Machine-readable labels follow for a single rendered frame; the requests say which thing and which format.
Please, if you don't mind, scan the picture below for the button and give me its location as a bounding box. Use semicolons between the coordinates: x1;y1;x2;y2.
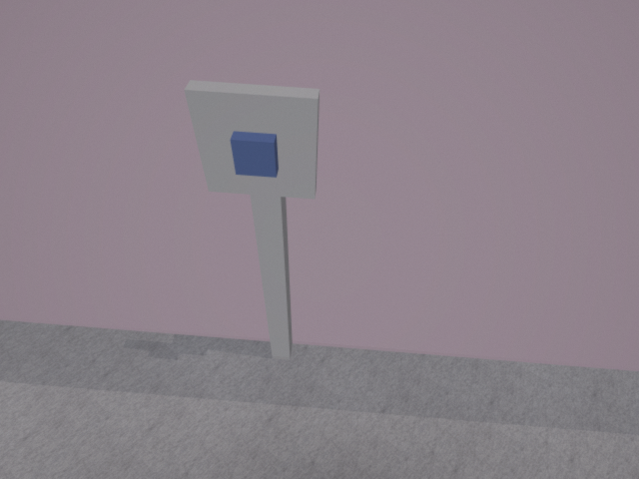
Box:
231;131;279;178

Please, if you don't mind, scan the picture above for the panel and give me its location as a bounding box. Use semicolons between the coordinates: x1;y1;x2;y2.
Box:
184;80;320;360

